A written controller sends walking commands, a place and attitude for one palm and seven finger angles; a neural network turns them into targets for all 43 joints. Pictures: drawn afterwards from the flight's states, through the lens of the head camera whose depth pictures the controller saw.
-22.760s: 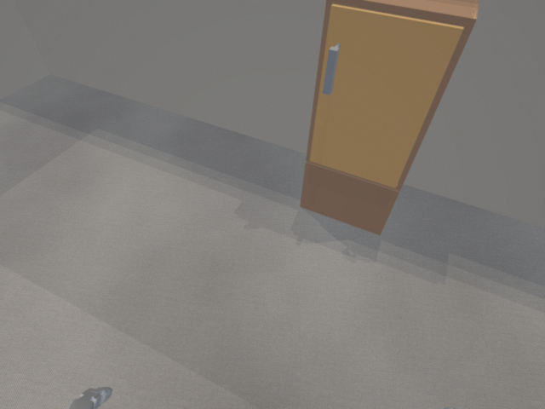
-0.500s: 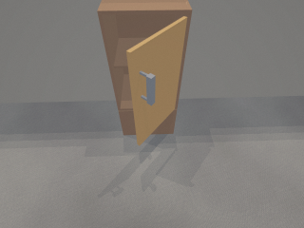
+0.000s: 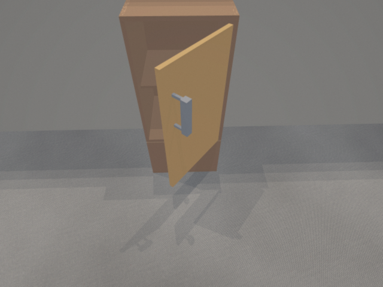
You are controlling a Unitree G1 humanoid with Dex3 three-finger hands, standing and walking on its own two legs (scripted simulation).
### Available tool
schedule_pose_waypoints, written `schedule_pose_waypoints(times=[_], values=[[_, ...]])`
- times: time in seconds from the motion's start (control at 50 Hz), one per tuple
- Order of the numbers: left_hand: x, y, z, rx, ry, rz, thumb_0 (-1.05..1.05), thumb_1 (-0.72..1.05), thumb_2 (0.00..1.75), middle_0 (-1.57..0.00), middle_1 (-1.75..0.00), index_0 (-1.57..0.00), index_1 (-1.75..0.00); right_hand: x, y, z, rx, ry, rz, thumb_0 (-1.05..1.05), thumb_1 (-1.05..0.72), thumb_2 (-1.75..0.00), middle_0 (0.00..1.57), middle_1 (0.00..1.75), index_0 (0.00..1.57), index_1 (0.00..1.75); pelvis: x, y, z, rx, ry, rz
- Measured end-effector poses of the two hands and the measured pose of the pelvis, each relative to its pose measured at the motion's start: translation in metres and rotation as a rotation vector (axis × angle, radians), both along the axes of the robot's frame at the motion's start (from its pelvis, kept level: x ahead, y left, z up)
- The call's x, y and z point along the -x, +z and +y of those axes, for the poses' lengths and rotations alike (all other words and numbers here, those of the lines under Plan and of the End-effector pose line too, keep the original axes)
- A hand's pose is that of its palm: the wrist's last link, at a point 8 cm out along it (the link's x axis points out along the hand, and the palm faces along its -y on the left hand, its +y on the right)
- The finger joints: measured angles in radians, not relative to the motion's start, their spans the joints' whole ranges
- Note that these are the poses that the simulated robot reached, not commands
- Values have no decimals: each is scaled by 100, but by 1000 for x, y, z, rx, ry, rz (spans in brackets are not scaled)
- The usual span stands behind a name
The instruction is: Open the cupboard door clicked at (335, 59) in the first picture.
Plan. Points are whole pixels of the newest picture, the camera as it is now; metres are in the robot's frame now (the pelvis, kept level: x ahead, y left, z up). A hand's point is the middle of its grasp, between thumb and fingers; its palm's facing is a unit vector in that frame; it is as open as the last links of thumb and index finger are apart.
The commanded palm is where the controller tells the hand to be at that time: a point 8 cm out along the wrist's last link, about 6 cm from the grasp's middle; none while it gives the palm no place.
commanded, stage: walk to a spot facing it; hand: left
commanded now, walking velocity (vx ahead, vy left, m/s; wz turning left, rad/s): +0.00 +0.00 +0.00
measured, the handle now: (181, 114) +0.61 +0.07 -0.02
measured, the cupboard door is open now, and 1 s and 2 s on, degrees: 50 50 50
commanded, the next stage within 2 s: none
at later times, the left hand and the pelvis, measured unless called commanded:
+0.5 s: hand out of the picture +0.03 +0.21 -0.19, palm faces -0.08 -0.97 -0.21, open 7.4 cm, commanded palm none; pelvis -0.01 +0.02 -0.01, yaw -10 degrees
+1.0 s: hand out of the picture +0.12 +0.11 -0.17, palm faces -0.41 -0.88 -0.25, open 7.4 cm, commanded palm none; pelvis -0.03 -0.03 +0.00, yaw -27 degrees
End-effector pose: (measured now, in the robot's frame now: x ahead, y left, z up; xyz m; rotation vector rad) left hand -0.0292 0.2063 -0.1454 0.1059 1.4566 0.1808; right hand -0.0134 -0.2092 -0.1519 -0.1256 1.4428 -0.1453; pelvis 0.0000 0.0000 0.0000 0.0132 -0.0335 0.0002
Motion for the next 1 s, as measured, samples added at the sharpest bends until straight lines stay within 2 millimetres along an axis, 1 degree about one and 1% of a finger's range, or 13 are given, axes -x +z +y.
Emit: schedule_pose_waypoints(times=[0.2, 0.28, 0.36, 0.42, 0.46, 0.52, 0.58, 0.66, 0.72, 0.78, 0.84, 0.92, 1.0], values=[[-4, -1, 2, -1, -11, 9, 0, 91, 89, -20, -30, -20, -30, 3, -1, 0, 8, -29, 6, 0, -91, -90, 20, 30, 20, 30, -1, -2, 1, 6, -28, 0], [-5, -5, 11, -1, -32, 33, 0, 91, 89, -20, -30, -20, -30, 6, -3, -3, 30, -72, 3, 0, -91, -90, 20, 30, 20, 30, 2, -5, 4, 18, -60, 5], [-14, -11, 26, -4, -56, 40, 0, 91, 89, -20, -30, -20, -30, 7, -2, -6, 66, -107, -6, 0, -91, -90, 20, 30, 20, 30, 2, -10, 11, 35, -81, 10], [-28, -15, 39, -8, -82, 33, 1, 91, 89, -20, -30, -20, -30, 5, 3, -5, 93, -132, -26, 0, -91, -90, 20, 30, 20, 30, 0, -11, 17, 21, -111, 13], [-42, -14, 47, -15, -108, 17, 1, 91, 89, -20, -30, -20, -30, 5, 6, -5, 106, -143, -54, 0, -91, -90, 20, 30, 20, 30, 2, -10, 21, 15, -146, 21], [-70, -6, 56, -33, -164, -26, 1, 91, 89, -20, -30, -20, -30, 12, 9, -3, 109, -158, -79, 0, -91, -90, 20, 30, 20, 30, 7, -6, 24, 15, -184, 24], [-102, 2, 58, -48, -214, -93, 1, 91, 90, -20, -30, -20, -30, 22, 10, -3, 96, -174, -75, 0, -91, -90, 20, 30, 20, 30, 13, -3, 22, 10, -214, 30], [-139, 13, 47, -65, -285, -171, 1, 91, 90, -19, -30, -20, -30, 33, 6, -11, 72, -210, -78, 0, -91, -90, 20, 30, 20, 30, 18, -3, 13, 4, -259, 36], [-160, 18, 28, -79, -350, -214, 1, 91, 90, -19, -30, -20, -30, 39, -3, -24, 52, -253, -96, 0, -90, -90, 20, 30, 20, 30, 22, -7, 1, -2, -296, 38], [-174, 15, 6, -98, -409, -259, 0, 91, 90, -19, -30, -20, -30, 46, -19, -45, 38, -301, -117, 0, -90, -90, 21, 30, 20, 30, 24, -19, -17, -18, -332, 39], [-174, 18, -14, -99, -449, -260, 0, 91, 90, -20, -30, -20, -30, 47, -19, -65, 52, -338, -125, 0, -91, -90, 20, 30, 20, 30, 28, -17, -23, -14, -364, 34], [-166, 18, -33, -81, -489, -213, 0, 91, 89, -20, -30, -20, -30, 40, -1, -88, 97, -379, -181, 0, -91, -90, 20, 30, 20, 30, 29, -8, -31, -30, -421, 38], [-162, 13, -47, -42, -527, -176, 0, 91, 89, -20, -30, -20, -30, 32, 17, -103, 144, -415, -241, 0, -91, -90, 20, 30, 20, 30, 27, -3, -35, -32, -472, 46]])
